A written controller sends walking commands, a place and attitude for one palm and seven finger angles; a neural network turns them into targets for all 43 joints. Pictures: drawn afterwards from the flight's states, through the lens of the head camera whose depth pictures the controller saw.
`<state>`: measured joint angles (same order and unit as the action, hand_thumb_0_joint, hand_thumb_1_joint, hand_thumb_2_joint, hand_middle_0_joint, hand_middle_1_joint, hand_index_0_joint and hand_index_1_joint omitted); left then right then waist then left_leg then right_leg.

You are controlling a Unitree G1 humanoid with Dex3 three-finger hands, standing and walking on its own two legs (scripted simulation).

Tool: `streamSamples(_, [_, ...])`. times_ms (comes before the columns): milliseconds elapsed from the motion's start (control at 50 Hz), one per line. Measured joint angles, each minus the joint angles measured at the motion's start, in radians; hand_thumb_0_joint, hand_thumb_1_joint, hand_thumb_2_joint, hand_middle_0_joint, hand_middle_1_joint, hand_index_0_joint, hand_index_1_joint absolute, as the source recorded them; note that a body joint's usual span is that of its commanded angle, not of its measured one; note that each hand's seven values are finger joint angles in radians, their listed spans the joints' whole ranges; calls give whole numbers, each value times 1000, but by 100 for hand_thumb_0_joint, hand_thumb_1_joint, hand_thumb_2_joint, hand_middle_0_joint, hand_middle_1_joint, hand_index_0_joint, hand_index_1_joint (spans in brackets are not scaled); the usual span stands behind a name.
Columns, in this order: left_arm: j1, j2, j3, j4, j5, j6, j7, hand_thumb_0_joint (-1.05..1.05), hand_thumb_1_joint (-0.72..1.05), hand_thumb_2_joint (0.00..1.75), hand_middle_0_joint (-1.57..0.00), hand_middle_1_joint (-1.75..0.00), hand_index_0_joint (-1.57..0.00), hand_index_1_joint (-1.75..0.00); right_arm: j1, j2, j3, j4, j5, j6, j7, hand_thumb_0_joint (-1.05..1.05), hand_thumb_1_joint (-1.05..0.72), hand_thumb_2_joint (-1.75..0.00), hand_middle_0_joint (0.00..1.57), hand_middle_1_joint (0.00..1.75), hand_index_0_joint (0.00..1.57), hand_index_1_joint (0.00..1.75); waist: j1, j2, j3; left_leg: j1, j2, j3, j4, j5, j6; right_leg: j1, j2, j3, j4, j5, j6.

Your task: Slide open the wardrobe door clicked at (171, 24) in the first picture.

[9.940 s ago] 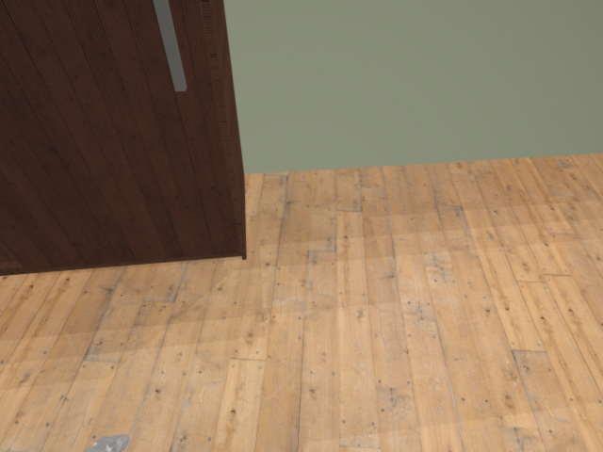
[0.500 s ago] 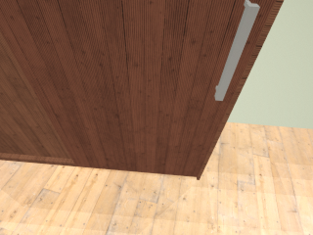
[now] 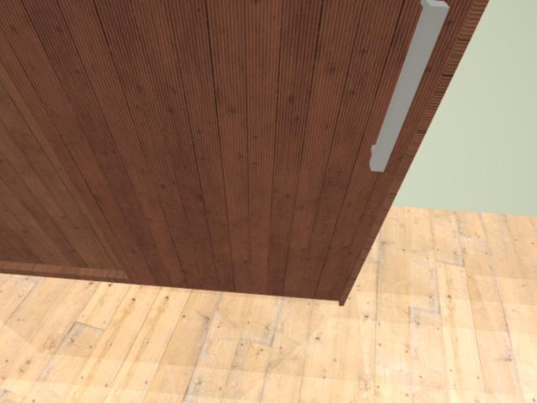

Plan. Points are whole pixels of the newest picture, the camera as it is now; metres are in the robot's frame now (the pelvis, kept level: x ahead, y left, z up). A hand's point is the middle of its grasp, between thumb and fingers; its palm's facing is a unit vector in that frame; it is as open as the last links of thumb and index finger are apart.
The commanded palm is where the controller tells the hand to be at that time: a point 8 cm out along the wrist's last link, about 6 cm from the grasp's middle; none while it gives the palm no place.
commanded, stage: look again from close up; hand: right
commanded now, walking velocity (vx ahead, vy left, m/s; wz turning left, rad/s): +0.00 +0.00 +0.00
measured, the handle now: (398, 95) +0.60 -0.19 +0.18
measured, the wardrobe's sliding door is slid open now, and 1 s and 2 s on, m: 0.00 0.00 0.00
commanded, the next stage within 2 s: shuffle to correct the standing spot in 0.32 s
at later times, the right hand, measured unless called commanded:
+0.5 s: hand out of the picture +0.03 -0.19 -0.17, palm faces +0.04 +0.98 -0.22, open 7.4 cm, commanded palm none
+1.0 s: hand out of the picture +0.10 -0.19 -0.18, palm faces +0.10 +0.97 -0.21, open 7.3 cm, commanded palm none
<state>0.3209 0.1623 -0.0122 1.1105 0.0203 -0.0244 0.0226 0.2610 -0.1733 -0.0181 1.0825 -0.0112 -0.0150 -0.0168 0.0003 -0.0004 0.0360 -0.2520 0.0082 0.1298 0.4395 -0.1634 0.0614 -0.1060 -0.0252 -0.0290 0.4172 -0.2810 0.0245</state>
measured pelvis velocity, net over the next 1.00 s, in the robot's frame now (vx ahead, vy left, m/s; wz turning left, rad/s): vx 0.09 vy -0.01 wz -0.03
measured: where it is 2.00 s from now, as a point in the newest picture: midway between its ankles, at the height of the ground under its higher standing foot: outside the picture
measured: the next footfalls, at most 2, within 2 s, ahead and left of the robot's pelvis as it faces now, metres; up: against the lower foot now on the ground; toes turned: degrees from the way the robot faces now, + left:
right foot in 1.24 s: +0.25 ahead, -0.17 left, +0.00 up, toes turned -8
left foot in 1.62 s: +0.15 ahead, +0.09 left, +0.00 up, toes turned +4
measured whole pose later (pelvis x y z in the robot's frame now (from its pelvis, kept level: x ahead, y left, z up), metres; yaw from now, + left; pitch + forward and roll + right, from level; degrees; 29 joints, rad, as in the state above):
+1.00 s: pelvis +0.09 -0.01 -0.01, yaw -2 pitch +0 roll +0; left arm 0.48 0.08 0.00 1.16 0.02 -0.02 0.02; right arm 0.29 -0.15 -0.06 1.04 -0.02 -0.06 -0.01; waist 0.01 -0.01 0.07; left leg -0.27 0.03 0.16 0.61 -0.34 0.06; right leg -0.24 -0.02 -0.05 0.91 -0.51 -0.02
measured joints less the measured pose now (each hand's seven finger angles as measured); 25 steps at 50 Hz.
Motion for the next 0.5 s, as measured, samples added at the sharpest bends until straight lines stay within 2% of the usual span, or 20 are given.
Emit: streamSamples(500, [-34, 10, 1, -5, 3, 2, 1, 0, 91, 90, -20, -30, -20, -30, -5, -10, 1, 3, -2, 2, -2, 1, -91, -89, 20, 30, 20, 30, -7, 3, 0, 12, -6, 2, -3, -11, 0, 12, -6, 2, -4, -10, 3])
